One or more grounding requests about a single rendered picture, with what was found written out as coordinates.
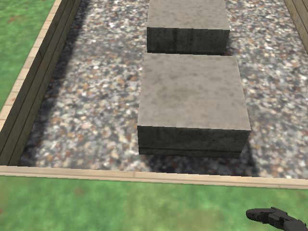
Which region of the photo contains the robot right hand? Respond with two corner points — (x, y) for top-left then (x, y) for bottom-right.
(245, 207), (308, 231)

